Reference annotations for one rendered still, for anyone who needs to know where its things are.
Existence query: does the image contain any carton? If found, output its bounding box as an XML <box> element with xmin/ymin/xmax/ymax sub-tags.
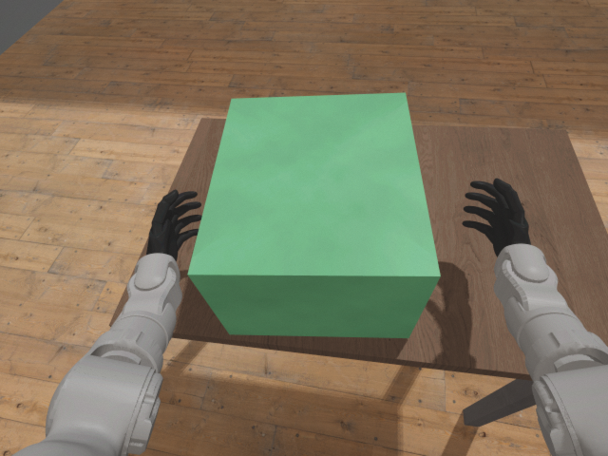
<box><xmin>188</xmin><ymin>93</ymin><xmax>441</xmax><ymax>338</ymax></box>

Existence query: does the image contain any robot right upper arm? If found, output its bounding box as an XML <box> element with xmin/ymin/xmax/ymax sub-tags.
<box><xmin>532</xmin><ymin>365</ymin><xmax>608</xmax><ymax>456</ymax></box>

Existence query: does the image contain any robot left forearm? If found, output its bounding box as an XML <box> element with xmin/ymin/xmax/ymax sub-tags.
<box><xmin>46</xmin><ymin>253</ymin><xmax>182</xmax><ymax>437</ymax></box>

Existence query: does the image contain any robot right hand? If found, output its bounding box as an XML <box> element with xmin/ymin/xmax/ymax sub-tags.
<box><xmin>463</xmin><ymin>179</ymin><xmax>531</xmax><ymax>257</ymax></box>

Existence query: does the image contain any robot left hand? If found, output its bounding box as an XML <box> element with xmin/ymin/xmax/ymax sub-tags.
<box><xmin>146</xmin><ymin>189</ymin><xmax>202</xmax><ymax>261</ymax></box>

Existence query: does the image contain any robot right forearm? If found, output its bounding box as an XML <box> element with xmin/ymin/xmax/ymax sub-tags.
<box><xmin>494</xmin><ymin>244</ymin><xmax>608</xmax><ymax>382</ymax></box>

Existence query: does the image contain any robot left upper arm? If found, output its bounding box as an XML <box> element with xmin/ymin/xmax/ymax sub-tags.
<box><xmin>12</xmin><ymin>355</ymin><xmax>163</xmax><ymax>456</ymax></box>

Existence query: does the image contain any table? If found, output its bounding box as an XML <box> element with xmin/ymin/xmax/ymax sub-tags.
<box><xmin>109</xmin><ymin>118</ymin><xmax>608</xmax><ymax>427</ymax></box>

